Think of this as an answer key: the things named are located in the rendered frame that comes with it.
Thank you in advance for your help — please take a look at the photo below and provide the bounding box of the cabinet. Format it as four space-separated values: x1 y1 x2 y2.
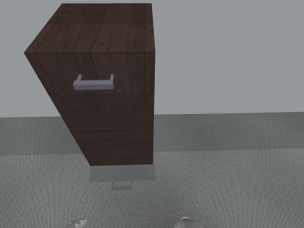
24 3 156 166

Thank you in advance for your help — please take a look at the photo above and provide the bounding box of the right robot thigh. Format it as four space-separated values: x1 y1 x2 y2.
174 218 202 228

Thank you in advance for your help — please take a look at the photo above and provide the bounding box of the robot left hand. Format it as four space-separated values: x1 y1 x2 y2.
64 218 87 228

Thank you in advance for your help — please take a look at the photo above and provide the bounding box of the drawer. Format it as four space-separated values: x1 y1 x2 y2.
32 53 149 93

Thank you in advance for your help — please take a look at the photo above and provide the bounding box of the handle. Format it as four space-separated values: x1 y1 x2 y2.
73 73 114 90

